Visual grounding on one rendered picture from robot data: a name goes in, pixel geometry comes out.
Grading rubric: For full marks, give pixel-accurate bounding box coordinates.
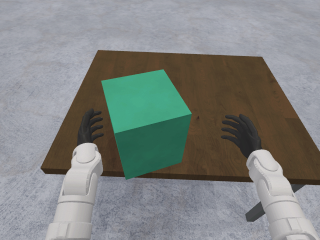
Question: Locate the robot right forearm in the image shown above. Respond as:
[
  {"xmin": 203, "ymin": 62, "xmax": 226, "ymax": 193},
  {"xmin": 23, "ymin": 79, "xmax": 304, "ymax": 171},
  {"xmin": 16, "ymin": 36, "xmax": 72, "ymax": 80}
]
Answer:
[{"xmin": 246, "ymin": 149, "xmax": 320, "ymax": 240}]

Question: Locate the robot left forearm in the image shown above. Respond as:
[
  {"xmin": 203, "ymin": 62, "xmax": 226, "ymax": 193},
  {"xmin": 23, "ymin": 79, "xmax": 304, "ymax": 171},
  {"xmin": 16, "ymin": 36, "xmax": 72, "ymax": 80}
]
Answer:
[{"xmin": 45, "ymin": 143, "xmax": 103, "ymax": 240}]

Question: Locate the left robot hand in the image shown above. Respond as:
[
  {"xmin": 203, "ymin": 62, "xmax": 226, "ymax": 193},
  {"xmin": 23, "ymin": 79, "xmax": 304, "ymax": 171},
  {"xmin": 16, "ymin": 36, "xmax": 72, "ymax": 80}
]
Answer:
[{"xmin": 77, "ymin": 108, "xmax": 104, "ymax": 146}]

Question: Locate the right robot hand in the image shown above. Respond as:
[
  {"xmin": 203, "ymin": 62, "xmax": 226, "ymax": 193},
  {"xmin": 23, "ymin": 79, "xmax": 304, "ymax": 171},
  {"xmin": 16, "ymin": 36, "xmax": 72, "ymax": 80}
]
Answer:
[{"xmin": 221, "ymin": 114, "xmax": 262, "ymax": 159}]

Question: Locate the carton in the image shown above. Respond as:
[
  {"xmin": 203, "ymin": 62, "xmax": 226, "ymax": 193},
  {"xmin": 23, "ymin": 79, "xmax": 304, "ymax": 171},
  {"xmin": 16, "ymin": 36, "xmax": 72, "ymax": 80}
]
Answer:
[{"xmin": 101, "ymin": 69, "xmax": 192, "ymax": 180}]

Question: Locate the table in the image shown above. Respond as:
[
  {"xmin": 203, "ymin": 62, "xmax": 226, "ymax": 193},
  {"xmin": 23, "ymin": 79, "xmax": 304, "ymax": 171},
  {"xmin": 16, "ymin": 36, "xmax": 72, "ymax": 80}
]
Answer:
[{"xmin": 40, "ymin": 50, "xmax": 320, "ymax": 222}]

